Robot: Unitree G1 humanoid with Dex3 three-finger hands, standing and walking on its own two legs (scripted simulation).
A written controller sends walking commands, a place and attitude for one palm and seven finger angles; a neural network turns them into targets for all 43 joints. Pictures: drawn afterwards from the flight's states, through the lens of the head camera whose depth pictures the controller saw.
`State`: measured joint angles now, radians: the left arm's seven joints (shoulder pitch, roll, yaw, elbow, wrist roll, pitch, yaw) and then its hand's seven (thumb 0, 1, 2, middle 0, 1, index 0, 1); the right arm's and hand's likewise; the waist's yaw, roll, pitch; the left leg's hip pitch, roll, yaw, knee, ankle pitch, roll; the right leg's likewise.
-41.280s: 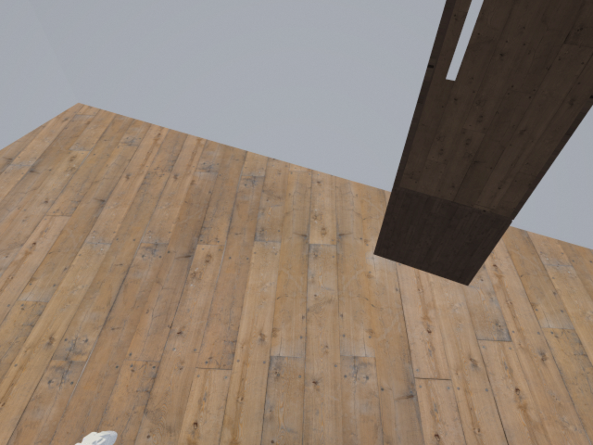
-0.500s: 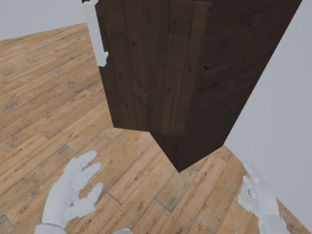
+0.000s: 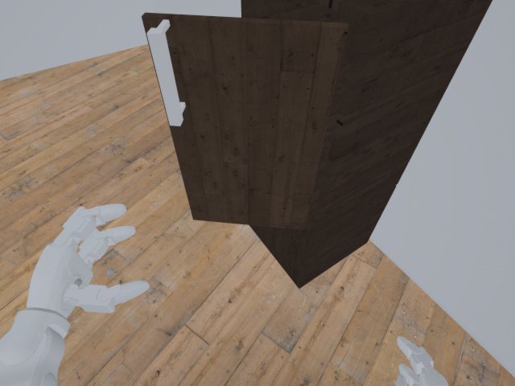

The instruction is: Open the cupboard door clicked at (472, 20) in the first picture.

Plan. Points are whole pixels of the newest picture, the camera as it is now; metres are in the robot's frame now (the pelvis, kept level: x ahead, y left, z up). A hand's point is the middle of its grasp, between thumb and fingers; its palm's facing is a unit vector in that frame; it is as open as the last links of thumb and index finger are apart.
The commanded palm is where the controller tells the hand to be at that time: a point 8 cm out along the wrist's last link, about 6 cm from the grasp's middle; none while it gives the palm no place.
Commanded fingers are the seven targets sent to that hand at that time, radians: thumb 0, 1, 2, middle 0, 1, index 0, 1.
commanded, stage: raise the hand with hooked fingers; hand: left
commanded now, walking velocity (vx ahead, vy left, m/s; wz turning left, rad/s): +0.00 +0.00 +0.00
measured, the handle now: (170, 76) +0.60 +0.20 +0.18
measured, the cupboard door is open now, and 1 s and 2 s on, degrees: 50 50 50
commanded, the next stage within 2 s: move the hooked fingers beside the handle in 1.16 s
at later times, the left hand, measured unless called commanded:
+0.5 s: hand (52, 212) +0.28 +0.27 +0.17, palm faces +0.05 -1.00 -0.08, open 13.9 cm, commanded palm +0.25 +0.31 +0.18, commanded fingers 0.00 -0.50 0.30 -0.30 -1.20 -0.30 -1.20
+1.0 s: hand (68, 182) +0.31 +0.25 +0.20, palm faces +0.03 -1.00 -0.07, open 14.0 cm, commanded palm +0.28 +0.30 +0.20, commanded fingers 0.00 -0.50 0.30 -0.30 -1.20 -0.30 -1.20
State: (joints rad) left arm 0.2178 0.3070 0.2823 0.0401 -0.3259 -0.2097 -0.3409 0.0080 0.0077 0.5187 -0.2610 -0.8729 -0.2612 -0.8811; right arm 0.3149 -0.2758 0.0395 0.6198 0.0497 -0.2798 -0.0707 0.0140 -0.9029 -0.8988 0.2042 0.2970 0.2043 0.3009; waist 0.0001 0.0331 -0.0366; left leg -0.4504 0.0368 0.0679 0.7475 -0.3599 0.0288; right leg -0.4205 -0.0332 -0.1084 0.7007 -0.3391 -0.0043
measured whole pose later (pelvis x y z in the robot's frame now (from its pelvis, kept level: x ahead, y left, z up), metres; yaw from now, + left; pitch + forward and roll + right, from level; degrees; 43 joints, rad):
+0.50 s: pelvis +0.01 +0.00 +0.02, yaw +1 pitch -2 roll -1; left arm -0.09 0.43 0.41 0.18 -0.33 0.03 -0.46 -0.01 -0.47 0.31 -0.30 -1.18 -0.30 -1.19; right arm 0.21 -0.25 0.10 0.61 0.06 -0.25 -0.10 0.01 -0.90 -0.90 0.20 0.30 0.20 0.30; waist 0.06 0.04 -0.01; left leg -0.22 0.02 0.05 0.53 -0.28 0.02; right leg -0.18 -0.03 -0.13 0.48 -0.26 0.00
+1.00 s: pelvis +0.02 -0.02 +0.02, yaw +0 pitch -2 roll +0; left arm -0.18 0.47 0.48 0.27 -0.33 0.08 -0.50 -0.01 -0.50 0.30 -0.30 -1.20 -0.30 -1.20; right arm 0.24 -0.30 0.06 0.61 0.08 -0.22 -0.09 0.01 -0.91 -0.90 0.20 0.30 0.20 0.30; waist 0.04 0.05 -0.01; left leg -0.19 0.04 0.06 0.48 -0.25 0.00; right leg -0.18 -0.01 -0.11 0.46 -0.26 -0.03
